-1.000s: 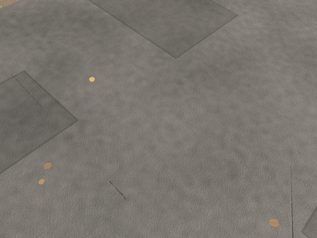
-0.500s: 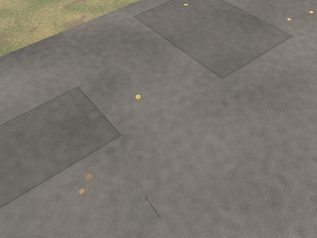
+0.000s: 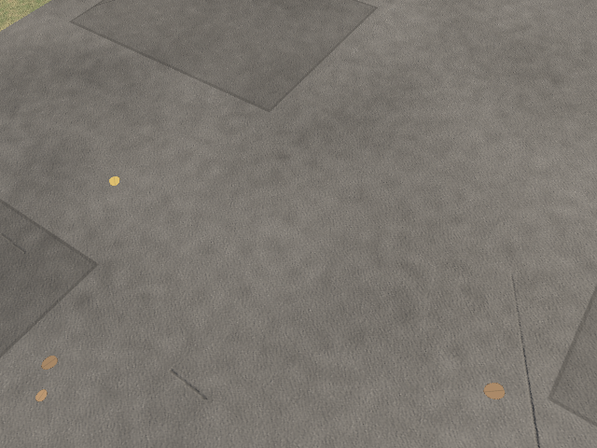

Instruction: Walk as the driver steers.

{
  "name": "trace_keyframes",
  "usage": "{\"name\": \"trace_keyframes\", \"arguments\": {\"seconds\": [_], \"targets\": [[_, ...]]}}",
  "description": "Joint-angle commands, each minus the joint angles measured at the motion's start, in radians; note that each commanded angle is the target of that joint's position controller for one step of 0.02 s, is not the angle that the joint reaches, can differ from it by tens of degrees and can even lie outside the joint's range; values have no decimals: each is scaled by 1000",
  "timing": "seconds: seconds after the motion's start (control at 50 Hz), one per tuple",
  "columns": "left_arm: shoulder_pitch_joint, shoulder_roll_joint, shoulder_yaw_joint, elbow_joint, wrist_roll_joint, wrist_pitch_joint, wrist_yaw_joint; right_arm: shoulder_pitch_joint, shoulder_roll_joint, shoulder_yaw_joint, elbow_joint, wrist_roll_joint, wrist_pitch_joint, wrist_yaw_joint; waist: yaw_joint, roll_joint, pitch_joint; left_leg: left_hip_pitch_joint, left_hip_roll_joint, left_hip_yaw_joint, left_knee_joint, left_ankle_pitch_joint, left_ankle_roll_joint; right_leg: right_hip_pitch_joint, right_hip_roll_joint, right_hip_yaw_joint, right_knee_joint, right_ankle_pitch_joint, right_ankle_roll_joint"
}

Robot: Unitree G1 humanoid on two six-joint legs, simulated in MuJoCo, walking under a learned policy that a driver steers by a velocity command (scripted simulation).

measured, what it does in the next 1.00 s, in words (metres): walks ahead, turning left: left foot, then right foot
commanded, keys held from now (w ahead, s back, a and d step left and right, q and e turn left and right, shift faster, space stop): e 0.14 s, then q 0.08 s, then w+q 0.78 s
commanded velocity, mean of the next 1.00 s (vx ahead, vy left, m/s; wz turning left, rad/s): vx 0.28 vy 0.00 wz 0.17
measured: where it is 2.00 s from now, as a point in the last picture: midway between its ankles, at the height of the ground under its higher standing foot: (247, 324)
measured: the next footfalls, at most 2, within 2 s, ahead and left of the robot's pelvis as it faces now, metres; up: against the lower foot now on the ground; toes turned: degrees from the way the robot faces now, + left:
left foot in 0.54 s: +0.09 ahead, +0.11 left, +0.00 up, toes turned +1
right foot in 0.96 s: +0.45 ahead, -0.08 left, +0.00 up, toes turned +17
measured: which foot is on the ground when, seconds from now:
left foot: down 0.00-0.02, up 0.04-0.52, down 0.54-0.96, up 0.98-1.00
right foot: down 0.00-0.54, up 0.56-0.94, down 0.96-1.00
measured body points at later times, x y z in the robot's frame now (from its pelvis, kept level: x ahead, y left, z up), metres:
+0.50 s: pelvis +0.05 -0.01 +0.01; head +0.05 +0.01 +0.46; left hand +0.18 +0.26 -0.10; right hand +0.16 -0.29 -0.08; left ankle +0.04 +0.11 -0.72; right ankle +0.01 -0.11 -0.73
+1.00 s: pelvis +0.28 +0.00 -0.01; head +0.32 +0.01 +0.44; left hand +0.46 +0.29 -0.07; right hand +0.35 -0.29 -0.12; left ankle +0.06 +0.10 -0.69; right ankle +0.41 -0.09 -0.73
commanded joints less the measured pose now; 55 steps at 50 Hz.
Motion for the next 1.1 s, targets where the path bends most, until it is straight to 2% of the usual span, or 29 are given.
{"name": "trace_keyframes", "arguments": {"seconds": [0.02, 0.04, 0.06, 0.08, 0.12, 0.2, 0.24, 0.26, 0.3, 0.34, 0.4, 0.48, 0.52, 0.54, 0.56, 0.58, 0.6, 0.66, 0.78, 0.82, 0.9, 0.94, 0.96, 0.98, 1.0, 1.02, 1.04, 1.06, 1.1], "targets": [[123, 245, 83, -66, 5, -12, 28, 50, -97, -27, -52, -31, -26, 11, 31, -173, -166, -240, 41, 33, 337, 40, 23, 379, -139, 276, -246, 542, -136], [127, 314, 85, -90, 46, -33, 24, -45, -61, -8, -116, -53, -30, 4, 55, -323, -212, -444, -104, -75, 569, -390, -30, 366, -378, 636, -266, 741, -380], [133, 253, 69, -87, 59, -56, 15, -85, -113, -23, -112, -31, -26, -2, 98, -172, -244, -451, -78, -185, 689, -374, -29, 338, -370, 600, -298, 602, -421], [89, 220, 56, -78, 50, -69, 17, -87, -123, -27, -104, -15, -21, -5, 63, -145, -179, -454, -61, -195, 696, -282, -15, 279, -308, 501, -302, 491, -362], [1, 170, 41, -81, 13, -63, 33, -63, -138, -38, -77, -30, -12, -20, 22, -106, -123, -434, -38, -200, 610, -127, -22, 211, -212, 401, -304, 360, -269], [-19, 106, 10, -76, 32, -54, 54, 5, -91, -22, -32, -17, -9, -5, 1, -127, -183, -310, -56, -158, 538, -7, -55, 187, -161, 284, -298, 448, -262], [2, 66, -6, -50, 36, -57, 57, -6, -51, -2, -28, -18, -8, 2, 17, -129, -196, -242, -29, -150, 379, 29, -55, 188, -140, 249, -315, 276, -248], [24, 67, -8, -35, 37, -58, 54, -20, -39, 7, -29, -17, -10, 10, 39, -153, -182, -210, -26, -133, 310, 37, -50, 172, -135, 254, -351, 77, -247], [60, 148, 14, -15, 40, -60, 47, -65, -80, 3, -51, 0, -19, 19, 81, -204, -106, -234, -41, -103, 263, -6, -29, 152, -177, 334, -420, -178, -268], [76, 164, 19, -1, 38, -68, 42, -79, -103, 1, -58, 10, -33, 24, 93, -174, -49, -275, -35, -110, 212, -46, 3, 169, -221, 388, -448, -268, -277], [90, 166, 20, 22, 23, -88, 38, -68, -83, 12, -54, 9, -56, 32, 94, -135, -20, -291, -25, -112, 155, -74, 49, 207, -254, 394, -461, -284, -278], [35, 162, 21, 26, 4, -97, 27, 25, -65, 16, -18, 10, -75, 46, 26, -97, -35, -92, -56, -52, -25, 30, 103, 129, -215, 269, -427, -226, -244], [16, 120, 11, 23, 9, -100, 22, 148, -79, 6, 28, 11, -76, 44, -29, -62, -72, 107, -81, -56, -81, 48, 128, 23, -153, 171, -292, -189, -195], [-20, 59, -8, 3, 25, -109, 17, 252, -125, -8, 46, 18, -77, 38, -66, 48, -98, 232, 30, -235, -157, -12, 177, -94, -78, 64, -59, -113, -134], [-70, 30, -16, -67, 39, -134, 15, 312, -263, -45, 39, 12, -82, 41, -69, 284, -78, 344, 237, -698, -296, -157, 335, -392, 87, -54, 252, -181, -45], [-96, 93, -1, -72, 18, -157, 13, 317, -212, -32, 29, -2, -94, 47, -90, 205, -54, 356, 295, -837, -364, -217, 405, -522, 60, 70, 411, -294, -44], [-70, 114, 6, -63, -3, -171, 1, 271, -166, -18, 15, -9, -102, 45, -58, 159, -16, 363, 265, -758, -354, -182, 379, -571, 10, 108, 458, -202, -56], [-88, 113, 11, -48, 36, -186, -10, 229, -128, -5, -10, -4, -95, 36, -34, 61, -16, 336, 160, -540, -340, 138, 303, -536, -30, 88, 354, -6, -42], [-213, 26, -20, -66, 27, -179, -18, 240, -163, -15, -2, 2, -67, 0, -59, 96, 3, 91, 47, -354, -343, 307, 242, -258, 48, 24, -23, 270, 26], [-246, 39, -17, -78, 19, -180, -19, 266, -174, -21, 12, 9, -65, -2, -69, 106, 9, 54, 62, -382, -337, 287, 231, -183, 59, 35, -85, 317, 23], [-180, 103, 11, -68, 9, -187, -10, 239, -181, -32, 17, 15, -62, -4, -12, 135, -10, 124, 112, -450, -256, 388, 189, -83, 40, 78, -140, 265, -21], [12, 155, 43, -24, 13, -188, 6, 210, -148, -22, 1, 2, -56, 3, 90, 127, -145, 95, 33, -400, -4, 598, 141, 191, 35, 53, -178, 253, -75], [182, 202, 55, -9, 31, -184, 16, 204, -88, 0, -32, -18, -53, 7, 158, 47, -321, -53, -32, -368, 278, 424, 110, 487, -120, 209, -140, 148, -138], [243, 271, 65, 16, 49, -172, 10, 360, 37, 34, -59, 6, -64, 8, 67, -322, -470, -399, -182, -283, 633, -235, 50, 783, -381, 723, -261, -94, -290], [215, 175, 44, 6, 36, -172, 6, 363, -78, 16, -35, 35, -68, 9, 78, -292, -412, -510, -113, -312, 777, -227, 43, 720, -394, 852, -355, -272, -292], [154, 111, 28, 0, 28, -167, 14, 251, -142, -3, -42, 39, -66, 12, 94, -194, -256, -548, -66, -278, 795, -133, 42, 584, -356, 666, -367, -247, -257], [114, 94, 23, 7, 30, -161, 16, 179, -146, -3, -53, 22, -64, 10, 83, -104, -170, -515, -22, -243, 767, -59, 43, 450, -315, 511, -367, -93, -236], [92, 79, 20, 20, 38, -158, 17, 133, -135, -5, -65, 6, -66, 13, 68, -82, -121, -484, 5, -238, 725, -18, 46, 345, -277, 418, -385, 27, -227], [77, 60, 13, 42, 46, -169, 17, 136, -92, 0, -68, 13, -57, 23, 31, -117, -92, -409, 30, -236, 667, 12, 54, 238, -230, 302, -437, 125, -232]]}}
